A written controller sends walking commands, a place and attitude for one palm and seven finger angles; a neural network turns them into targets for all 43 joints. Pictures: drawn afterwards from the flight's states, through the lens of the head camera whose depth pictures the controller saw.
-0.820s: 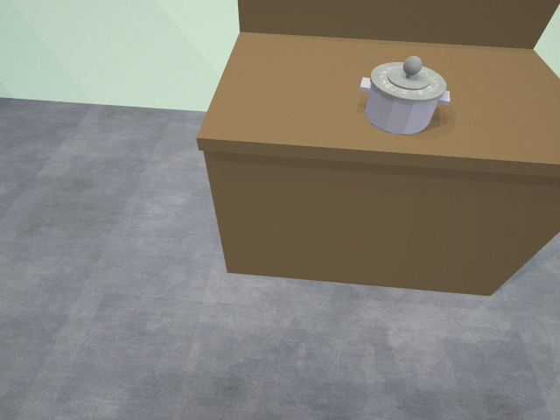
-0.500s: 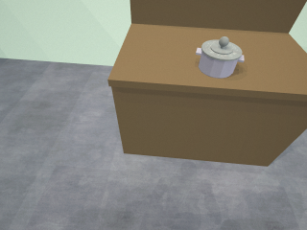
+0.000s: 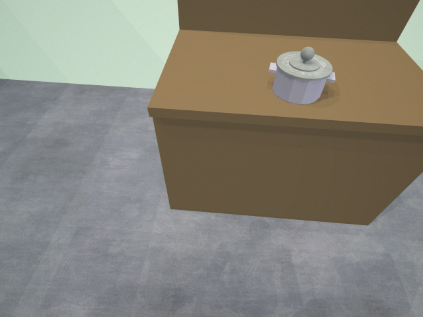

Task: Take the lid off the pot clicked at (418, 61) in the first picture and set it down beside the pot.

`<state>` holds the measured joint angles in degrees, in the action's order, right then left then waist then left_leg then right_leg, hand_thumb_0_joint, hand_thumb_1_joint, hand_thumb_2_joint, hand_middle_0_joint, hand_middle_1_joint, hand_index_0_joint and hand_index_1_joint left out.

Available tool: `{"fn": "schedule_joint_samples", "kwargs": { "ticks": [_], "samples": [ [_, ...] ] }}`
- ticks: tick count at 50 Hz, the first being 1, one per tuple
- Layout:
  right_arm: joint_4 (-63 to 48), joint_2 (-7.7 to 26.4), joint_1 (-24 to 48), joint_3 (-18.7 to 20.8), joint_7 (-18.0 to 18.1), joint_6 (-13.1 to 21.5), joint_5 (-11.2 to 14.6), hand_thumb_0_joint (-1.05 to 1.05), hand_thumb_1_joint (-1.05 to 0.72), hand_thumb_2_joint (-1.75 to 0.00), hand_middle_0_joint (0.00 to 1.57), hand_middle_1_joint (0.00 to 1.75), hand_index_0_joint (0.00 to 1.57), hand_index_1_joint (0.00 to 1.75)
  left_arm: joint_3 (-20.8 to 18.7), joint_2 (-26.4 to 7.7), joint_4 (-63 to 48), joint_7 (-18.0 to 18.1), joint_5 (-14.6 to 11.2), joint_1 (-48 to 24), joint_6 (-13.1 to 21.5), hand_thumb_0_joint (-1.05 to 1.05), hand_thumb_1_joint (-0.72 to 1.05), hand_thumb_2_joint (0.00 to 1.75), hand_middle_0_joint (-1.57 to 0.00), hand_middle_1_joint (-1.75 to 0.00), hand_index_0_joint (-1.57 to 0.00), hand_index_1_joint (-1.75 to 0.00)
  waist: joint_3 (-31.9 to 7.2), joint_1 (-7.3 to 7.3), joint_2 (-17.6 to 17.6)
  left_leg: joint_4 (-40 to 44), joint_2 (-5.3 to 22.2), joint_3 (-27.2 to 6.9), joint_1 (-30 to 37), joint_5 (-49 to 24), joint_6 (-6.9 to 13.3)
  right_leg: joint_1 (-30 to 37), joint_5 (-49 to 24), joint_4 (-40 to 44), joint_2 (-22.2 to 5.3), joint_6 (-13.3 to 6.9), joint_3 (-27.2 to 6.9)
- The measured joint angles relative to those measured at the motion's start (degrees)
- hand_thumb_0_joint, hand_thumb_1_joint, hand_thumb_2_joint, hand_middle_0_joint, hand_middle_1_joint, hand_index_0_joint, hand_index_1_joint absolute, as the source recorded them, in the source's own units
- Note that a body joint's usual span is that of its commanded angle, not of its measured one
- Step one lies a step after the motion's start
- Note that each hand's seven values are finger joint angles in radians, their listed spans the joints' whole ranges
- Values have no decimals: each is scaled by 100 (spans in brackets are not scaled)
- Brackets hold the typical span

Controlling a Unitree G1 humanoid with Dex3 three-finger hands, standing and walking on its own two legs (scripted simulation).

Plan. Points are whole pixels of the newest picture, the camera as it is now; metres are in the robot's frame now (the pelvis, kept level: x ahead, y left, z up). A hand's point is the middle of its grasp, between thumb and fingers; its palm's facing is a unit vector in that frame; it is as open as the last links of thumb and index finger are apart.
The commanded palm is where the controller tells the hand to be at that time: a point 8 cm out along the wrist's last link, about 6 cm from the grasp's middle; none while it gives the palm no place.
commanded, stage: walk to a spot facing it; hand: left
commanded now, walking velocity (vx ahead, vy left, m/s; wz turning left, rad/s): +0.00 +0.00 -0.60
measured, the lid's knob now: (307, 53) +0.89 -0.26 +0.08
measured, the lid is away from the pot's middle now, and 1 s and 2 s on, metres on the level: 0.00 0.00 0.00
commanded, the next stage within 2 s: none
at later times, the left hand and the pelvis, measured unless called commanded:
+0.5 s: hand out of the picture +0.05 +0.15 -0.16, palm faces -0.15 -0.95 -0.27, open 7.4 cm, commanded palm none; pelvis -0.01 -0.04 +0.00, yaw -14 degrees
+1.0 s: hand (143, 298) +0.19 +0.17 -0.17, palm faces -0.46 -0.85 -0.25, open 7.4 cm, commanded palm none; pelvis +0.01 +0.01 +0.00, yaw -32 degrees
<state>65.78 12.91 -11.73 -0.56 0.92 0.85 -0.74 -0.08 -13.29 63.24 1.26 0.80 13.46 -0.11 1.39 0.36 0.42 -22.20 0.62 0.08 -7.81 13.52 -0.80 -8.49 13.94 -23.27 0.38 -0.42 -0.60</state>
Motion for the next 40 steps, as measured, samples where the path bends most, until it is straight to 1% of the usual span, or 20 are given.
{"fn": "schedule_joint_samples", "kwargs": {
  "ticks": [4,8,9,11,12,13,14,15,16,18,19,21,26,31,37,38,40],
  "samples": [
    [-166,-96,-8,75,42,-51,-6,1,-90,-90,20,30,20,30,-87,77,-114,-20,11,101,-125,1,91,90,-20,-30,-20,-30,54,53,15,-283,66,208,-140,157,-10,-263,104,-359,72,-14,-203],
    [-438,-187,-42,171,50,-100,-19,1,-90,-90,20,30,21,30,-191,96,-305,-90,38,183,-260,1,91,90,-20,-30,-20,-30,125,59,75,-615,124,457,-311,347,-23,-645,304,-927,145,-39,-425],
    [-499,-202,-51,196,49,-101,-23,1,-90,-90,20,30,21,30,-222,93,-361,-108,45,194,-283,1,91,90,-20,-30,-20,-30,153,73,94,-689,136,530,-338,390,-30,-763,401,-1152,129,-37,-390],
    [-598,-210,-55,242,44,-103,-33,1,-90,-90,20,30,21,30,-286,98,-469,-141,55,217,-322,1,91,90,-20,-30,-20,-30,216,105,96,-837,191,690,-358,485,-61,-958,768,-1642,70,-13,-196],
    [-640,-198,-56,263,42,-109,-42,1,-90,-90,20,30,21,30,-314,109,-522,-156,58,230,-327,1,91,90,-20,-30,-20,-30,246,118,68,-930,238,757,-370,544,-90,-984,865,-1737,42,-7,-85],
    [-681,-175,-61,280,39,-118,-49,1,-90,-90,20,30,21,30,-338,123,-582,-171,63,253,-312,1,91,90,-20,-30,-20,-30,266,129,22,-1080,301,806,-412,629,-131,-940,777,-1638,23,-8,17],
    [-715,-126,-59,304,35,-137,-44,1,-90,-90,20,30,21,30,-356,158,-624,-176,78,255,-273,1,91,90,-20,-30,-20,-30,292,119,-105,-1347,427,791,-525,746,-141,-920,670,-1581,111,-169,99],
    [-740,-92,-52,328,34,-181,-34,1,-90,-90,20,30,21,30,-358,183,-666,-167,88,253,-223,1,91,90,-20,-30,-20,-30,296,86,-188,-1851,470,683,-756,1052,-150,-953,659,-1607,175,-291,151],
    [-749,-68,-35,340,39,-237,-28,1,-90,-90,20,30,21,30,-359,203,-709,-138,73,251,-178,1,91,90,-20,-30,-20,-30,297,79,-218,-2431,417,503,-1011,1300,-144,-960,657,-1583,206,-367,171],
    [-759,-25,44,361,43,-310,-21,1,-90,-90,20,30,20,30,-363,250,-782,-82,47,253,-135,1,91,90,-20,-30,-20,-30,317,109,-235,-3409,292,219,-1444,1331,-142,-878,542,-1333,266,-438,135],
    [-780,-7,94,371,38,-317,-27,1,-90,-90,20,30,20,30,-359,270,-809,-70,38,258,-132,1,91,90,-20,-30,-20,-30,326,122,-234,-3703,265,152,-1603,1219,-162,-825,436,-1164,296,-443,92],
    [-851,11,199,383,26,-306,-38,1,-90,-90,20,29,20,30,-351,298,-850,-59,33,282,-127,1,91,90,-20,-30,-20,-30,329,142,-196,-3916,243,94,-1796,1020,-218,-736,235,-853,343,-478,-35],
    [-1089,27,469,398,27,-300,-32,1,-90,-90,20,29,20,30,-335,321,-929,-80,29,355,-118,1,90,90,-20,-30,-20,-30,276,176,-112,-3755,218,-71,-1951,776,-325,-617,-99,-359,448,-484,-400],
    [-1301,20,684,386,35,-301,-13,1,-90,-90,20,29,20,30,-356,271,-1016,-95,50,354,-152,1,90,90,-21,-30,-20,-30,229,240,-63,-3293,170,-187,-1844,794,-346,-604,-219,-223,558,-446,-744],
    [-1553,-44,779,333,52,-237,52,1,-90,-90,20,29,20,30,-427,96,-1124,-91,71,275,-214,1,90,90,-21,-30,-20,-30,169,332,52,-2119,-35,-228,-1361,962,-258,-695,-242,-279,663,-311,-1166],
    [-1600,-61,768,318,56,-216,63,1,-90,-90,20,29,20,30,-443,53,-1141,-89,68,256,-230,1,90,90,-21,-30,-20,-30,154,330,79,-1836,-72,-228,-1241,894,-236,-726,-233,-314,684,-276,-1232],
    [-1704,-88,694,275,62,-148,78,1,-90,-90,20,29,20,30,-476,-44,-1185,-82,52,241,-263,1,90,90,-21,-30,-20,-30,100,298,126,-998,-101,-213,-876,510,-170,-842,-154,-507,761,-190,-1353]
  ]
}}
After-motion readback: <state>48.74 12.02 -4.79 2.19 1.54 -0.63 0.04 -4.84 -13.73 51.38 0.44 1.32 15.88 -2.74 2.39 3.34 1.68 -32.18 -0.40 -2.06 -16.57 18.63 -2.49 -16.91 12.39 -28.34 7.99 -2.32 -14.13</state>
